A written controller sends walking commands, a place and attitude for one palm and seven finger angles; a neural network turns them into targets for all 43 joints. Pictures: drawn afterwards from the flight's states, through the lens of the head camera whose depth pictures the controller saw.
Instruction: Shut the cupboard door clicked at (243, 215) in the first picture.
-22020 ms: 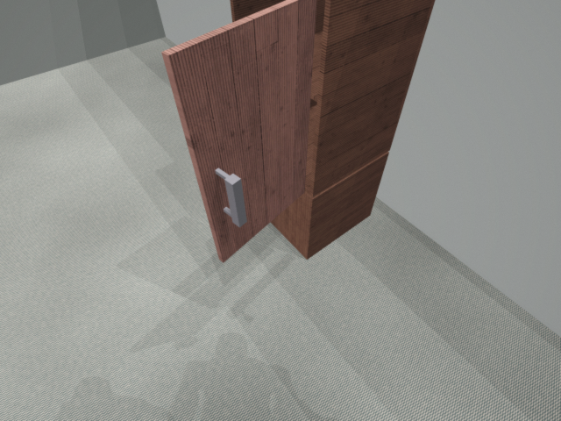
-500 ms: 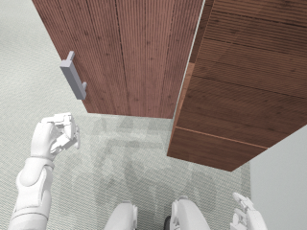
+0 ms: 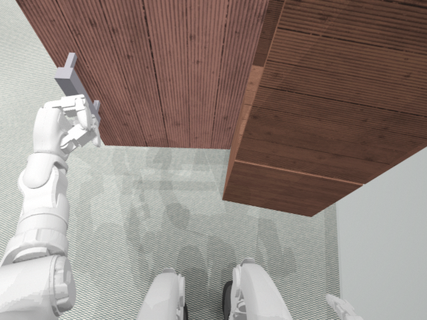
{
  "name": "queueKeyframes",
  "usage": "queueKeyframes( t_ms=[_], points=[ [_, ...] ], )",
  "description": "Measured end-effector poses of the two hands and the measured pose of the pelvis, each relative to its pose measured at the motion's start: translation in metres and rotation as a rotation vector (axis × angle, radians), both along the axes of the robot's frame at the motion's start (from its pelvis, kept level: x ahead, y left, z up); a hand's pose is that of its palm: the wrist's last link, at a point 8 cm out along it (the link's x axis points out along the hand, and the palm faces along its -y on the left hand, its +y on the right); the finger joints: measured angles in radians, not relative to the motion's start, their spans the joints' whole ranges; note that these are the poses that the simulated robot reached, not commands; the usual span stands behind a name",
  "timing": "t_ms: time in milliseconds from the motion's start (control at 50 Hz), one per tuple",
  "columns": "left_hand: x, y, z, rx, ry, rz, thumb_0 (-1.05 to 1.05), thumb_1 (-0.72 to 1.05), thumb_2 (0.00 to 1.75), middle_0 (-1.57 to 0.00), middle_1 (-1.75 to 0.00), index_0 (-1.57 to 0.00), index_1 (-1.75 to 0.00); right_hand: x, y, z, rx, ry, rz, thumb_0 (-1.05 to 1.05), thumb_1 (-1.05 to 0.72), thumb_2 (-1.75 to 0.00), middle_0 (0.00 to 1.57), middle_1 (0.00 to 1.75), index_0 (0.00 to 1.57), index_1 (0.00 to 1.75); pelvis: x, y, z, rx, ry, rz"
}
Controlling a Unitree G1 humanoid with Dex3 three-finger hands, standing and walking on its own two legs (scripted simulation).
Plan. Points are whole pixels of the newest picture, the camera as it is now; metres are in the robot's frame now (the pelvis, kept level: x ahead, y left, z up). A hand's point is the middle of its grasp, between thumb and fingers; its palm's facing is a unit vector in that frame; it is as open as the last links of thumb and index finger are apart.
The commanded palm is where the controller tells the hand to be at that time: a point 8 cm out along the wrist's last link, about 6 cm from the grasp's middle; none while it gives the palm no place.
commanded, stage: bring the fist close to the handle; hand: left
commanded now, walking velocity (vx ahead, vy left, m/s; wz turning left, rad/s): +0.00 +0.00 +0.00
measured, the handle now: (83, 92) +0.53 +0.25 +0.03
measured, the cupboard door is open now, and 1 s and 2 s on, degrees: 100 92 78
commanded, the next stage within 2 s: push the door shut along its arc in 0.34 s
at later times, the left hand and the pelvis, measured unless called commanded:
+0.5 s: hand (90, 130) +0.45 +0.22 +0.04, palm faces -0.02 -1.00 -0.02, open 3.1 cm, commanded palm +0.43 +0.26 +0.04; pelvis +0.00 +0.00 +0.00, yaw +0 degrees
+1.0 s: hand (99, 106) +0.50 +0.21 +0.04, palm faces -0.15 -0.99 -0.03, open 3.1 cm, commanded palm +0.50 +0.24 +0.04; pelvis +0.00 +0.00 -0.01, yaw -1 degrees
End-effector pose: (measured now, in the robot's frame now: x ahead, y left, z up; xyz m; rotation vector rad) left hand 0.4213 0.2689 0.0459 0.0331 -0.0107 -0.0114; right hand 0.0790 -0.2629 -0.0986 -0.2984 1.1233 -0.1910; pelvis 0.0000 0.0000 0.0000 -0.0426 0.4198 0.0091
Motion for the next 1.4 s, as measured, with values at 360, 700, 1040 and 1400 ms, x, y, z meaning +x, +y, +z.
queueKeyframes(
  t_ms=[360, 700, 1040, 1400],
  points=[
    [-0.001, 0.006, -0.008, 0.003, 0.011, 0.015, 0.02, 0.90, 0.90, -1.30, -1.50, -1.30, -1.50, -0.017, -0.003, 0.004, -0.004, 0.080, -0.030, 0.01, -0.91, -0.90, 0.20, 0.30, 0.21, 0.30, 0.002, -0.001, 0.004, -0.002, 0.004, -0.004],
    [0.022, 0.005, -0.006, 0.006, 0.024, -0.064, 0.02, 0.89, 0.90, -1.30, -1.50, -1.30, -1.50, 0.002, -0.003, 0.002, -0.026, 0.044, -0.002, 0.01, -0.91, -0.90, 0.20, 0.30, 0.21, 0.30, 0.001, 0.001, -0.002, -0.015, 0.020, 0.006],
    [0.070, -0.001, -0.005, -0.004, 0.046, -0.140, 0.02, 0.90, 0.90, -1.30, -1.50, -1.33, -1.50, -0.060, -0.005, -0.003, -0.058, 0.207, -0.077, 0.01, -0.91, -0.90, 0.20, 0.30, 0.21, 0.30, -0.005, 0.004, -0.013, -0.037, 0.069, 0.006],
    [0.119, -0.020, -0.004, 0.003, 0.071, -0.235, 0.02, 0.90, 0.90, -1.30, -1.50, -1.30, -1.50, -0.097, 0.005, 0.000, -0.082, 0.295, -0.140, 0.00, -0.91, -0.90, 0.20, 0.30, 0.21, 0.30, -0.004, 0.010, -0.021, -0.057, 0.118, -0.004]
  ],
)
